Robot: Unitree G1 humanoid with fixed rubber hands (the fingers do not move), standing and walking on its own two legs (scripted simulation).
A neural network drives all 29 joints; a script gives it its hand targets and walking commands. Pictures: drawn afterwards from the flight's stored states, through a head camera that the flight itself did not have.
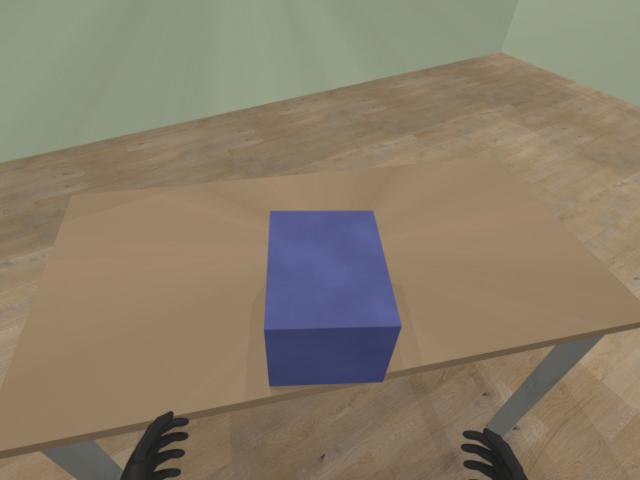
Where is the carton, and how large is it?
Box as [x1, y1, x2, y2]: [264, 211, 401, 385]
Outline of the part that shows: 270,211 264,318 264,335 269,385 382,381 401,325 373,211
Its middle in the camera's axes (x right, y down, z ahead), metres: +0.01 +0.10 +0.64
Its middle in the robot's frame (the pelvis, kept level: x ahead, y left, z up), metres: +0.42 -0.01 -0.03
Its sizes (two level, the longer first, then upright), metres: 0.234 0.178 0.157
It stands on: a table, 0.67 m high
